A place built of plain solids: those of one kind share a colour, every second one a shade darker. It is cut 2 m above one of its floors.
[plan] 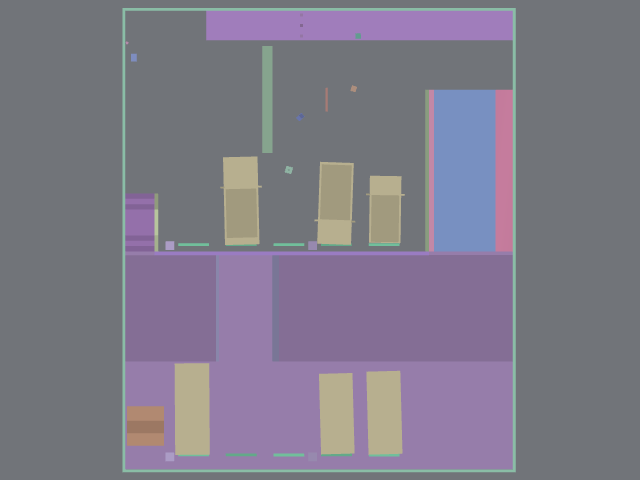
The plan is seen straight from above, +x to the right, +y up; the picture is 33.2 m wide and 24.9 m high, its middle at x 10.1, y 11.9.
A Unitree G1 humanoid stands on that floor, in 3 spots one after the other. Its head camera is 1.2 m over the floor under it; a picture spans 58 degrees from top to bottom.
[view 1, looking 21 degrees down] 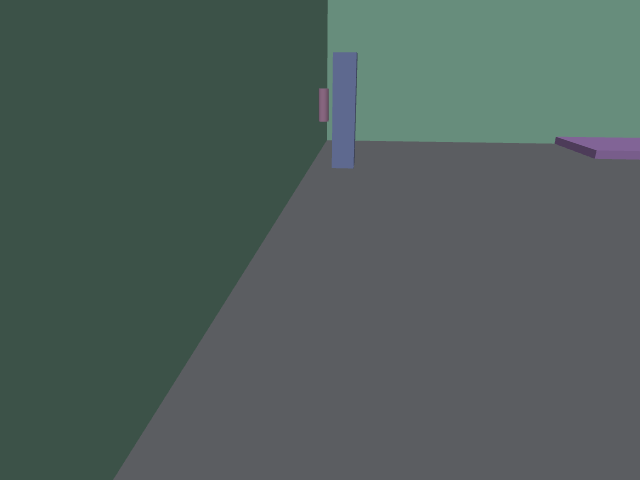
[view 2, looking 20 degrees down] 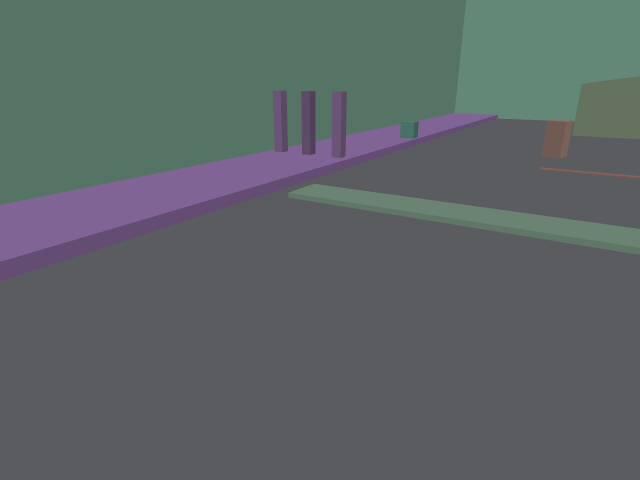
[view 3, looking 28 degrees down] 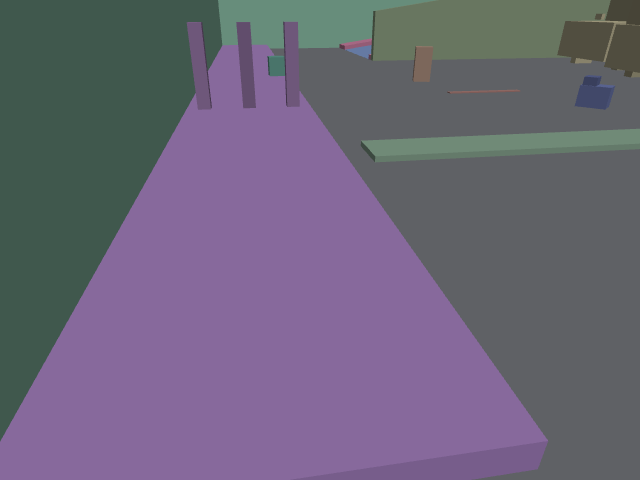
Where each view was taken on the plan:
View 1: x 0.76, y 15.31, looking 96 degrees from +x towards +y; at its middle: ground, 3.35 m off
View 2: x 3.33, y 19.18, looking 32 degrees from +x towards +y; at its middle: ground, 3.51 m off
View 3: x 3.50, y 23.02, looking -9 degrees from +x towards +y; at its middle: walkway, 2.29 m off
